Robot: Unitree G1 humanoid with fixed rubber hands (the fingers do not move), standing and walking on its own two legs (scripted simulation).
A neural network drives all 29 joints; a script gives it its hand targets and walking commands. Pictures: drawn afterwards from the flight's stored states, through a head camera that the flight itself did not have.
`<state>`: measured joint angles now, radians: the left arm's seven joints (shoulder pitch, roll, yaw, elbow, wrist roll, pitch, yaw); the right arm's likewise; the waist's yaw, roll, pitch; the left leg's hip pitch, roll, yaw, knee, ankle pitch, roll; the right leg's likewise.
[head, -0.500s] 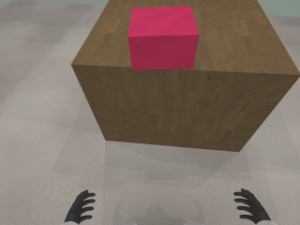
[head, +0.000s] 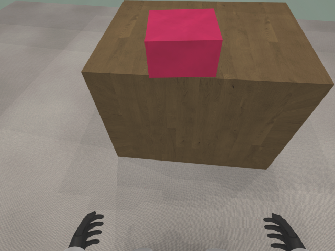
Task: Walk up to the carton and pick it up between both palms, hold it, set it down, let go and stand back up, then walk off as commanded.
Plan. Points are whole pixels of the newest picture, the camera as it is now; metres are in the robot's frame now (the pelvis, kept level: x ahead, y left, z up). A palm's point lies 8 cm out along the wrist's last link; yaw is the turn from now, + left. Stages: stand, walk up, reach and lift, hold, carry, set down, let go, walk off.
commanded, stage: stand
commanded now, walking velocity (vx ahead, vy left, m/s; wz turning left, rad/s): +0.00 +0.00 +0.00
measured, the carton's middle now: (181, 42) +0.84 -0.03 +0.03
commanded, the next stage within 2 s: walk up in 0.66 s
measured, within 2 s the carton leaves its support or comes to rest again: neither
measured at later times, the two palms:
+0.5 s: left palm (75, 247) +0.14 +0.25 -0.07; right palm out of the picture +0.13 -0.27 -0.08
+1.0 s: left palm (72, 250) +0.13 +0.25 -0.07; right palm out of the picture +0.11 -0.28 -0.08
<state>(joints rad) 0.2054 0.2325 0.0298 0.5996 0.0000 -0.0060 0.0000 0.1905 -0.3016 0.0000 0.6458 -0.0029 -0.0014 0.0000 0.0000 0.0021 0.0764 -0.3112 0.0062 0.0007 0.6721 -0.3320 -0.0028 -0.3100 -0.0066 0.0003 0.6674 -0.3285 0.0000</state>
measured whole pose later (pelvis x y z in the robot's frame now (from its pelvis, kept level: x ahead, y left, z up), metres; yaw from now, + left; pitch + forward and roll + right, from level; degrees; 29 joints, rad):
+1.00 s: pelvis +0.00 -0.01 +0.01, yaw -1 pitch -2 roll +1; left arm 0.26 0.26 0.04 0.62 0.00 -0.02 -0.01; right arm 0.23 -0.33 0.00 0.73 -0.02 -0.03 0.02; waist 0.00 0.00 0.02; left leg -0.25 0.01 0.02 0.58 -0.32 0.02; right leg -0.32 -0.01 0.01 0.72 -0.43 0.00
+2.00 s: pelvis +0.25 -0.01 +0.00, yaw -7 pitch -5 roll +1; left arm 0.44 0.34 0.06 0.61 0.00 -0.01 -0.02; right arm 0.34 -0.40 0.00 0.61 -0.03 -0.01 0.03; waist 0.00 0.01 0.04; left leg -0.25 0.02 0.08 0.60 -0.28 0.03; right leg -0.38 -0.04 0.02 0.70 -0.36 0.01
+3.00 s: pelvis +0.35 +0.02 +0.01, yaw -9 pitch -2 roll +0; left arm 0.30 0.35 0.05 0.63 0.00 0.00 0.00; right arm 0.33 -0.41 0.00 0.69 -0.02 0.00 0.02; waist 0.00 0.00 0.03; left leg -0.32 0.03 0.02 0.61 -0.26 -0.01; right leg -0.26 -0.03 0.05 0.60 -0.31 0.03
